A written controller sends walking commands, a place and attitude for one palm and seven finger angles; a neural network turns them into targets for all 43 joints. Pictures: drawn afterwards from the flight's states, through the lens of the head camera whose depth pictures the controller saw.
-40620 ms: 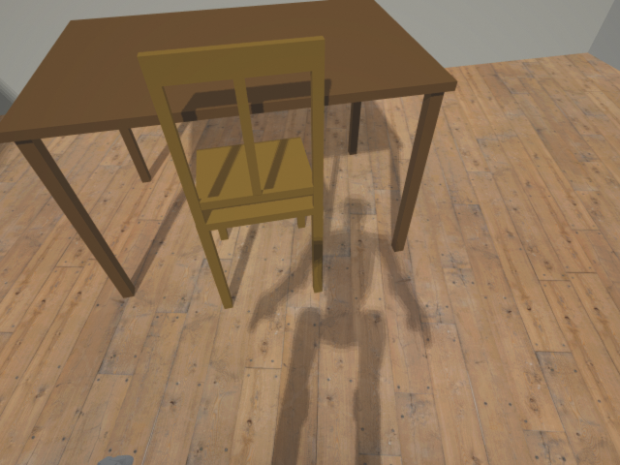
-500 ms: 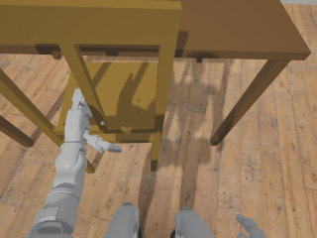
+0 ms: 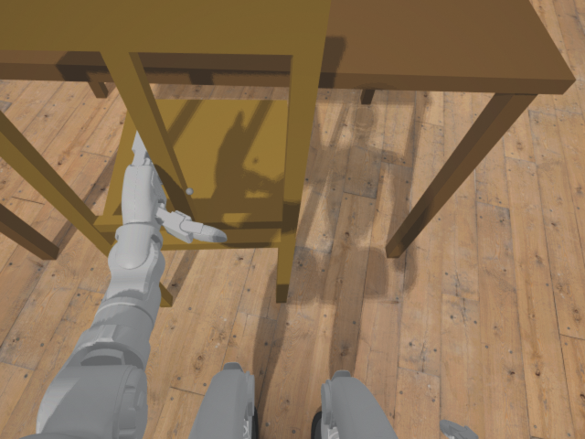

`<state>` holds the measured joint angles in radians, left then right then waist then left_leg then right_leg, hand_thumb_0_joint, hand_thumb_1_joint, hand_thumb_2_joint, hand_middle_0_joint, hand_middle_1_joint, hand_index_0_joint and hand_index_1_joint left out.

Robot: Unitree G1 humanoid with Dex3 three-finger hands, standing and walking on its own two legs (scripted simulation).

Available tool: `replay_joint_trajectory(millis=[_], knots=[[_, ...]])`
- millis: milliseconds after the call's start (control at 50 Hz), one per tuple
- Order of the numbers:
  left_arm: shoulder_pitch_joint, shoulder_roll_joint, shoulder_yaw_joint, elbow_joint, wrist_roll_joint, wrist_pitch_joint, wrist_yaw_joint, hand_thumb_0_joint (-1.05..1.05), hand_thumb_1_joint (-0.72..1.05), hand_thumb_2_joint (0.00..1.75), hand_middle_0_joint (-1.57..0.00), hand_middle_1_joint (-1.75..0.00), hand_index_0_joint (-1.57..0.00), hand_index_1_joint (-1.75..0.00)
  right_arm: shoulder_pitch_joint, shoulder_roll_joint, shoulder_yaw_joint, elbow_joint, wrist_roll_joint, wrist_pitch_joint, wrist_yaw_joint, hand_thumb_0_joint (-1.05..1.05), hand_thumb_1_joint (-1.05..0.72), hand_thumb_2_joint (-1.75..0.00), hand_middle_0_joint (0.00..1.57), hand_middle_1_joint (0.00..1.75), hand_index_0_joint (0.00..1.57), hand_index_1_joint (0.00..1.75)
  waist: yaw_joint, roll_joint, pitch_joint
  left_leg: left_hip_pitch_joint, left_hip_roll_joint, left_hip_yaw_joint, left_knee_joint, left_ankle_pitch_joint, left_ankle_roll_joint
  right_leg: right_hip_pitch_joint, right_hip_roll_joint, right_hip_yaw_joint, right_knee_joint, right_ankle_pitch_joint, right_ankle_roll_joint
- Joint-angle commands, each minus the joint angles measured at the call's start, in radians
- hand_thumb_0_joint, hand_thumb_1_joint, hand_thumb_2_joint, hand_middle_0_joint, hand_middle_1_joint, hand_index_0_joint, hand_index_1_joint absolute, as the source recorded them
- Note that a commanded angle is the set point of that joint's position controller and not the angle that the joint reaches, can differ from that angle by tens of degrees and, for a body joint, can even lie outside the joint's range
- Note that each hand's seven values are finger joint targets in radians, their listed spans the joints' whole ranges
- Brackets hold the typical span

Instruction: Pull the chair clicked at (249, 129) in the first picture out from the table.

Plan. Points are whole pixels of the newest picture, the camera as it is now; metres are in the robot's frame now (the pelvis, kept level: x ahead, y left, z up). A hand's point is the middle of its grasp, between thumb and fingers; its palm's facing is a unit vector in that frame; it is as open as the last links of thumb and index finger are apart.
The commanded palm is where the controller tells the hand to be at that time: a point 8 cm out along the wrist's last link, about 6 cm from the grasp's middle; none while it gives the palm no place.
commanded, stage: push the fingers through the gap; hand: left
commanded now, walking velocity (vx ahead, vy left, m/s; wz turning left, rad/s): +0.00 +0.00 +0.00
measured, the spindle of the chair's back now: (164, 158) +0.47 +0.18 +0.06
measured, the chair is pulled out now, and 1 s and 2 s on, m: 0.02 0.00 0.02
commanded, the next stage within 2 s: hook a spindle and tug to test in 0.42 s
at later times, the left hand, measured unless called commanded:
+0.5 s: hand (192, 172) +0.47 +0.15 +0.03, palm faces +0.03 -1.00 -0.02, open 16.9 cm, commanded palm +0.44 +0.18 +0.03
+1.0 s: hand (192, 170) +0.47 +0.15 +0.03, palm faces +0.03 -1.00 -0.01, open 13.6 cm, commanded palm +0.45 +0.18 +0.03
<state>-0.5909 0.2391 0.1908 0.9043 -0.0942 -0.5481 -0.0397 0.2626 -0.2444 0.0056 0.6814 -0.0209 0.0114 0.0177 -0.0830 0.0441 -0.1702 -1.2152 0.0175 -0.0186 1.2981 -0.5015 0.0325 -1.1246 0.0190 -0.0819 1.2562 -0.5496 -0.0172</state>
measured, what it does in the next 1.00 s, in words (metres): stands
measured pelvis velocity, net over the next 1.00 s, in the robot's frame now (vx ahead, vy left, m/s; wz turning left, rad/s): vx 0.03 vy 0.01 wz -0.03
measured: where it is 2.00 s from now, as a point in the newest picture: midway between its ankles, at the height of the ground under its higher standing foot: outside the picture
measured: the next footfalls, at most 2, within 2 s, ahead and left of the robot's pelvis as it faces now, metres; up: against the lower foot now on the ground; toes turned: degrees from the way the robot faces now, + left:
none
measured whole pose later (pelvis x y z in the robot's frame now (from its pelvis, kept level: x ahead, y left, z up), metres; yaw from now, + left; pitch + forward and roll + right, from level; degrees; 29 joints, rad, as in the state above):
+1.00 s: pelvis +0.03 +0.01 +0.01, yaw -2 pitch +26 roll -4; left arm -0.59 0.25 0.22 0.87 -0.10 -0.50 -0.04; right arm 0.27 -0.23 0.00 0.64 -0.02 0.07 0.05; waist -0.10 0.04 -0.18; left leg -1.19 0.03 0.00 1.28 -0.54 0.04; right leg -1.11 0.03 -0.06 1.22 -0.56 0.00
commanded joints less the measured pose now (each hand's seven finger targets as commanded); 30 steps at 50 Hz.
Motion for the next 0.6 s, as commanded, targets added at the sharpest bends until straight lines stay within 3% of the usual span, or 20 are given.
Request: replay_joint_trajectory(millis=[0,120,140,200,220,260,280,300,340,380,440,500,580], knots=[[-0.616,0.167,0.011,-0.162,0.018,-0.077,-0.012,0.00,-0.50,0.30,-0.06,-0.08,-0.06,-0.08,0.102,-0.169,-0.053,-0.061,-0.008,-0.026,-0.015,0.00,-0.90,-0.90,0.20,0.30,0.20,0.30,-0.103,0.053,-0.411,0.407,-0.013,-0.061,-0.144,0.119,-0.013,0.026,0.020,0.052,-0.188,0.103,-0.014],[-0.618,0.163,0.018,-0.110,0.009,-0.068,-0.028,0.00,-0.50,0.30,-0.06,-0.08,-0.06,-0.08,0.106,-0.172,-0.051,-0.066,-0.009,-0.018,-0.007,0.00,-0.90,-0.90,0.20,0.30,0.20,0.30,-0.089,0.092,-0.454,0.418,-0.015,-0.063,-0.149,0.114,-0.014,0.030,0.021,0.049,-0.185,0.095,-0.017],[-0.598,0.185,0.040,-0.090,0.010,-0.063,-0.026,0.00,-0.50,0.30,-0.06,-0.08,-0.06,-0.08,0.107,-0.175,-0.051,-0.068,-0.009,-0.015,-0.007,0.00,-0.90,-0.90,0.20,0.30,0.20,0.30,-0.085,0.064,-0.454,0.402,-0.015,-0.060,-0.147,0.108,-0.012,0.043,0.023,0.055,-0.189,0.092,-0.017],[-0.629,0.172,0.029,-0.071,0.009,-0.060,-0.024,0.00,-0.50,0.30,-0.06,-0.08,-0.06,-0.08,0.110,-0.174,-0.048,-0.068,-0.010,-0.013,-0.003,0.00,-0.90,-0.90,0.20,0.30,0.20,0.30,-0.099,0.054,-0.427,0.380,-0.013,-0.064,-0.148,0.083,-0.008,0.029,0.023,0.053,-0.189,0.076,-0.013],[-0.616,0.201,0.053,-0.072,0.013,-0.060,-0.021,0.00,-0.50,0.30,-0.06,-0.08,-0.06,-0.08,0.117,-0.176,-0.049,-0.072,-0.011,-0.011,-0.002,0.00,-0.90,-0.90,0.20,0.30,0.20,0.30,-0.086,0.055,-0.446,0.373,-0.014,-0.061,-0.146,0.092,-0.009,0.048,0.025,0.056,-0.187,0.079,-0.015],[-0.621,0.204,0.056,-0.072,0.010,-0.065,-0.019,0.00,-0.50,0.30,-0.06,-0.08,-0.06,-0.08,0.123,-0.178,-0.049,-0.074,-0.010,-0.009,-0.001,0.00,-0.90,-0.90,0.20,0.30,0.20,0.30,-0.097,0.036,-0.454,0.384,-0.011,-0.062,-0.145,0.105,-0.006,0.046,0.026,0.057,-0.186,0.089,-0.014],[-0.604,0.204,0.062,-0.058,0.011,-0.064,-0.021,0.00,-0.50,0.30,-0.06,-0.08,-0.06,-0.08,0.120,-0.175,-0.048,-0.074,-0.010,-0.008,0.001,0.00,-0.90,-0.90,0.20,0.30,0.20,0.30,-0.088,0.054,-0.444,0.368,-0.012,-0.056,-0.144,0.104,-0.007,0.051,0.026,0.059,-0.189,0.087,-0.013],[-0.605,0.238,0.088,-0.049,0.013,-0.063,-0.020,0.00,-0.50,0.30,-0.06,-0.08,-0.06,-0.08,0.122,-0.181,-0.048,-0.072,-0.010,-0.004,0.000,0.00,-0.90,-0.90,0.20,0.30,0.20,0.30,-0.090,0.025,-0.435,0.349,-0.010,-0.056,-0.140,0.091,-0.006,0.055,0.026,0.060,-0.189,0.078,-0.012],[-0.616,0.253,0.096,-0.054,0.016,-0.066,-0.020,0.00,-0.50,0.30,-0.06,-0.08,-0.06,-0.08,0.124,-0.178,-0.045,-0.076,-0.011,-0.002,0.000,0.00,-0.90,-0.90,0.20,0.30,0.20,0.30,-0.088,0.019,-0.424,0.318,-0.013,-0.051,-0.139,0.078,-0.004,0.073,0.027,0.066,-0.191,0.070,-0.012],[-0.602,0.232,0.088,-0.071,0.013,-0.074,-0.027,0.00,-0.50,0.30,-0.06,-0.08,-0.06,-0.08,0.127,-0.175,-0.047,-0.082,-0.011,-0.004,0.004,0.00,-0.90,-0.90,0.20,0.30,0.20,0.30,-0.083,0.054,-0.450,0.357,-0.011,-0.050,-0.139,0.116,-0.005,0.066,0.027,0.064,-0.185,0.096,-0.013],[-0.565,0.264,0.116,-0.085,0.007,-0.068,-0.033,0.00,-0.50,0.30,-0.06,-0.08,-0.06,-0.08,0.134,-0.176,-0.048,-0.086,-0.011,0.004,0.005,0.00,-0.90,-0.90,0.20,0.30,0.20,0.30,-0.067,0.060,-0.470,0.370,-0.008,-0.047,-0.140,0.159,-0.008,0.093,0.030,0.064,-0.185,0.127,-0.015],[-0.521,0.204,0.074,-0.093,0.005,-0.060,-0.043,0.00,-0.50,0.30,-0.06,-0.08,-0.06,-0.08,0.136,-0.173,-0.051,-0.088,-0.010,0.011,0.011,0.00,-0.90,-0.90,0.20,0.30,0.20,0.30,-0.068,0.086,-0.480,0.444,0.002,-0.064,-0.155,0.208,-0.018,0.052,0.032,0.044,-0.174,0.153,-0.018],[-0.495,0.186,0.073,-0.085,-0.001,-0.039,-0.033,0.00,-0.50,0.30,-0.13,-0.30,-0.13,-0.30,0.146,-0.175,-0.054,-0.087,-0.009,0.023,0.015,0.00,-0.90,-0.90,0.20,0.30,0.20,0.30,-0.076,0.063,-0.449,0.449,0.006,-0.066,-0.157,0.230,-0.017,0.040,0.034,0.038,-0.177,0.171,-0.015]])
